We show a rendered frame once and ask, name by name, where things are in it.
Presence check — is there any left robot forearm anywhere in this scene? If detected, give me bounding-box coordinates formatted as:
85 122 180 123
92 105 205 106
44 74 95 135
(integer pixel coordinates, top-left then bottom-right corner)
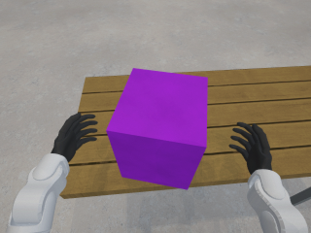
6 153 70 233

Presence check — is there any right robot forearm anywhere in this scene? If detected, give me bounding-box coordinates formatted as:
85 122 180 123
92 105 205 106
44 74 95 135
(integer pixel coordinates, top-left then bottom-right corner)
247 169 308 233

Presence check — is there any carton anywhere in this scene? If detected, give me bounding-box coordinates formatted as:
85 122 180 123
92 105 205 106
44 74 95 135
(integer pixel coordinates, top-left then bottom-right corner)
106 68 208 190

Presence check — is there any left robot hand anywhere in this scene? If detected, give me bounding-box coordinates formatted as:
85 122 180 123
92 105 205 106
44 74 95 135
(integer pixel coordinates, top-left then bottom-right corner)
51 113 98 162

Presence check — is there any table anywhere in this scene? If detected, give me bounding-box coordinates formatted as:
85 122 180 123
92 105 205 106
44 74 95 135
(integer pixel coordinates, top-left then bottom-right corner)
59 65 311 206

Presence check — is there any right robot hand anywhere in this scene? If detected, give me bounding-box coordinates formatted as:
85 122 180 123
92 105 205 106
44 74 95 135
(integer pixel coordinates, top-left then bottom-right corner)
228 122 272 175

